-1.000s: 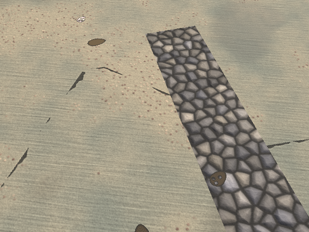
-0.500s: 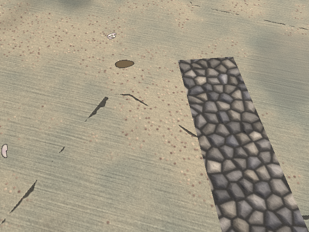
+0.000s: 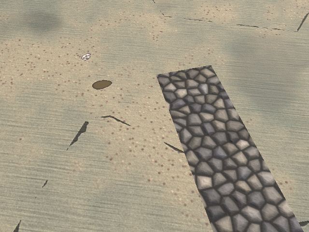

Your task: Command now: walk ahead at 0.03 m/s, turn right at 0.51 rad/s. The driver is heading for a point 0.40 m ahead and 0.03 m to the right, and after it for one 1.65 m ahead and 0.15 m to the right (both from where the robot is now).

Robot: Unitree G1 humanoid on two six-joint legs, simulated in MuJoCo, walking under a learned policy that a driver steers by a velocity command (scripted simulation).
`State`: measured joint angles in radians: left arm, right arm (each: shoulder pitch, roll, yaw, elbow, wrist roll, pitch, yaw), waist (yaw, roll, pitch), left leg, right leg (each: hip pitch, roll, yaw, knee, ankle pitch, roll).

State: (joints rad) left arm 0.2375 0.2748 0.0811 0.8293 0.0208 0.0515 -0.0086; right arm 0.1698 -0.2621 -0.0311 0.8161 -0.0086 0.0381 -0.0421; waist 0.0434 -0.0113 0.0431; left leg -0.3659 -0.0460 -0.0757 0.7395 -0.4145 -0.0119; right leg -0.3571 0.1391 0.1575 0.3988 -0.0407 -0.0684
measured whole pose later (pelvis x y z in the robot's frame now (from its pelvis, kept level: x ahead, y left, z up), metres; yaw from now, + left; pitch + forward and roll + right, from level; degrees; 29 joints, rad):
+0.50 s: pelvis -0.01 +0.01 +0.00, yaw -18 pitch +0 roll +0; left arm 0.14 0.28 0.06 0.75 0.00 0.08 -0.05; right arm 0.23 -0.28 -0.05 0.78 -0.02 0.01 -0.02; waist -0.03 0.01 0.07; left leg -0.22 0.07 0.16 0.53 -0.31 0.01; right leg -0.27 0.02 -0.04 0.65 -0.40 0.01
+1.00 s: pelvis +0.05 -0.01 +0.01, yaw -13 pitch +0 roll -1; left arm 0.35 0.26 0.04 0.90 0.03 -0.05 0.02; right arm 0.25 -0.28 -0.07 0.85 -0.03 0.03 0.06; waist 0.02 0.01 0.00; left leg -0.52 0.04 -0.01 0.85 -0.23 0.00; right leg 0.04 0.03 -0.14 0.19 -0.24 -0.05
